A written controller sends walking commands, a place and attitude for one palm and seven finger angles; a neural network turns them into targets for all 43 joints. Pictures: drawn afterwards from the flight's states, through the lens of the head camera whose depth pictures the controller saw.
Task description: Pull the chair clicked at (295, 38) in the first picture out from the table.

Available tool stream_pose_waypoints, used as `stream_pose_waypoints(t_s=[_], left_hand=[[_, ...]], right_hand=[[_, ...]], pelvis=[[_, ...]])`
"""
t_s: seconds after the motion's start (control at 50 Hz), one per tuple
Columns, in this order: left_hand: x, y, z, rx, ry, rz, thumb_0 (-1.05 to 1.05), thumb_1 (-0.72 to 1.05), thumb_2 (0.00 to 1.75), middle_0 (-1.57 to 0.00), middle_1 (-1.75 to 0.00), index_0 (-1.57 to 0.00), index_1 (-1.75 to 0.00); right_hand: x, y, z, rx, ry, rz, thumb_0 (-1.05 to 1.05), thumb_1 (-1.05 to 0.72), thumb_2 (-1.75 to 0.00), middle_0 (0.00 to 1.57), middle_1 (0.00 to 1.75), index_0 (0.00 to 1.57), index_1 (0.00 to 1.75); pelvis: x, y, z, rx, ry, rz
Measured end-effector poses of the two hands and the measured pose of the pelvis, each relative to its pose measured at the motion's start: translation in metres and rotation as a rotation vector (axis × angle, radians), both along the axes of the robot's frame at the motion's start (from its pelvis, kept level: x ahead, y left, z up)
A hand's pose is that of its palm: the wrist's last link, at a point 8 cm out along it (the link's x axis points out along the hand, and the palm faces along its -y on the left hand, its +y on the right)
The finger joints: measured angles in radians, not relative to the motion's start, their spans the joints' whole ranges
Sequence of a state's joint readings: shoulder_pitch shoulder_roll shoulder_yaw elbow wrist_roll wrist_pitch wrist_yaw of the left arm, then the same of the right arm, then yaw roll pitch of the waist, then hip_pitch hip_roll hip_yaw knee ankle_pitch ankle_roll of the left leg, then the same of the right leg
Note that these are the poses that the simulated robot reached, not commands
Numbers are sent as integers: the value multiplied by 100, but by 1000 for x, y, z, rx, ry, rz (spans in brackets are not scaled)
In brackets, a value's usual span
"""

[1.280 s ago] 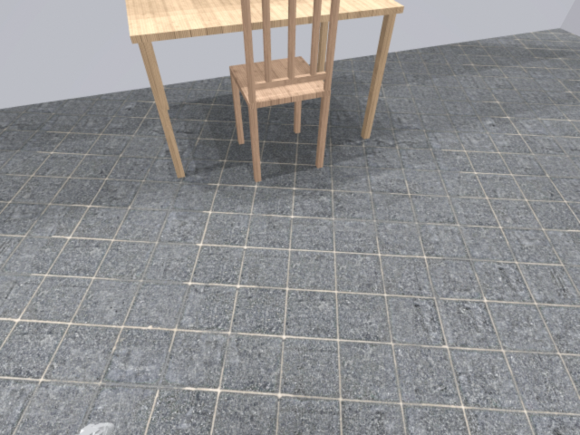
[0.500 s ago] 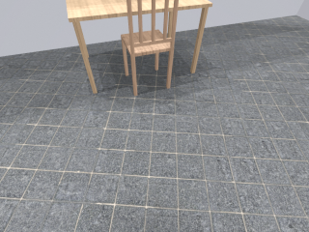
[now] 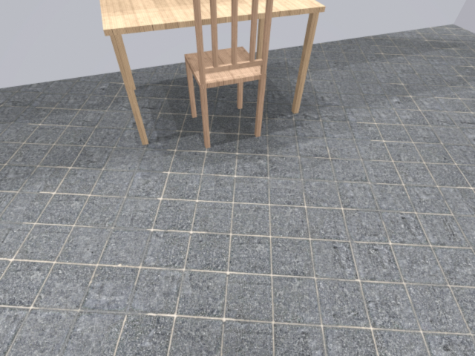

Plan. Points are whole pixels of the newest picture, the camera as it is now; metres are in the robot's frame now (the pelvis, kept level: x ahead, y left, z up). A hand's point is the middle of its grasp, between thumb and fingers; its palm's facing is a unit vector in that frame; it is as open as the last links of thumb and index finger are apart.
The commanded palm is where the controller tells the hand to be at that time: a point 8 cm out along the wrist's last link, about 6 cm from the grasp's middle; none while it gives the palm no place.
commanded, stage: look at it before walking up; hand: left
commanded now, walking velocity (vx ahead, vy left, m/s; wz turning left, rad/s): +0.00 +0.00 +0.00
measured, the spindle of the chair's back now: (234, 32) +1.53 +0.11 -0.08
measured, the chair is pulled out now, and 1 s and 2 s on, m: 0.00 0.00 0.00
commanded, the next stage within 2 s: walk to a spot facing it in 0.16 s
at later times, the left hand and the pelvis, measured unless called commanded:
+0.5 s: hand out of the picture +0.05 +0.21 -0.18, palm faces -0.06 -0.97 -0.25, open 7.4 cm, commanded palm none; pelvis +0.03 +0.00 -0.01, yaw -4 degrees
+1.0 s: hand out of the picture +0.15 +0.20 -0.21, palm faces -0.15 -0.98 -0.15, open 7.4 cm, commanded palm none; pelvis +0.21 +0.02 -0.03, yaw -15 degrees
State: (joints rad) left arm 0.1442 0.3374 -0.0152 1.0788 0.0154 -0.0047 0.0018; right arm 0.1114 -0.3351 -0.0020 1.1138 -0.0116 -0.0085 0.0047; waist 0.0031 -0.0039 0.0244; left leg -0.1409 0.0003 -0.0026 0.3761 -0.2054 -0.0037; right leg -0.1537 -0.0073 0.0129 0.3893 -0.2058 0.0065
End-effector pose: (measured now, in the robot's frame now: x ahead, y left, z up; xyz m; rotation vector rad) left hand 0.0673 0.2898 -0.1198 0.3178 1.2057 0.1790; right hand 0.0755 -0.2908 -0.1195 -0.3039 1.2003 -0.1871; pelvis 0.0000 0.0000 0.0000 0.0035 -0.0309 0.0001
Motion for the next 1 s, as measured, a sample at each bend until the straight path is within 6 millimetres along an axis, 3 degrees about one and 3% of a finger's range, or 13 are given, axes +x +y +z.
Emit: stream_pose_waypoints(t_s=[0.34,0.54,0.64,0.68,0.76,0.86,0.94,1.0], left_hand=[[-3,-3,-1,6,18,14,1,90,89,-20,-30,-20,-30],[-19,-41,-33,-103,156,2,1,91,89,-20,-30,-20,-30],[-4,-68,-43,-130,185,3,1,91,89,-20,-30,-20,-30],[2,-76,-43,-137,165,24,1,91,89,-20,-30,-20,-30],[1,-87,-36,-151,224,36,1,91,89,-20,-30,-20,-30],[10,-82,-31,-171,358,20,1,90,89,-20,-30,-20,-30],[45,-61,-43,-170,404,10,1,90,89,-20,-30,-20,-30],[93,-40,-57,-153,390,-25,1,90,89,-20,-30,-20,-30]], right_hand=[[-1,-1,-3,3,16,-5,0,-91,-89,20,30,20,30],[-35,25,-31,83,76,-128,0,-91,-90,20,30,20,30],[-55,28,-49,119,172,-208,0,-91,-89,20,30,20,30],[-51,29,-49,125,223,-204,0,-91,-89,20,30,20,30],[-1,31,-38,128,172,-199,1,-91,-90,20,30,20,30],[100,39,-23,139,-26,-193,1,-91,-90,20,30,20,30],[178,51,-18,118,-168,-171,1,-91,-90,20,30,20,30],[205,59,-19,91,-226,-191,0,-91,-90,20,30,20,30]], pelvis=[[5,-3,0,0,0,-8],[38,-6,-17,5,24,-95],[67,-19,-27,-19,27,-111],[78,-21,-27,-22,31,-113],[102,-19,-17,-14,37,-144],[141,-8,-12,-10,50,-189],[181,7,-23,-18,44,-221],[207,16,-31,-18,27,-261]])
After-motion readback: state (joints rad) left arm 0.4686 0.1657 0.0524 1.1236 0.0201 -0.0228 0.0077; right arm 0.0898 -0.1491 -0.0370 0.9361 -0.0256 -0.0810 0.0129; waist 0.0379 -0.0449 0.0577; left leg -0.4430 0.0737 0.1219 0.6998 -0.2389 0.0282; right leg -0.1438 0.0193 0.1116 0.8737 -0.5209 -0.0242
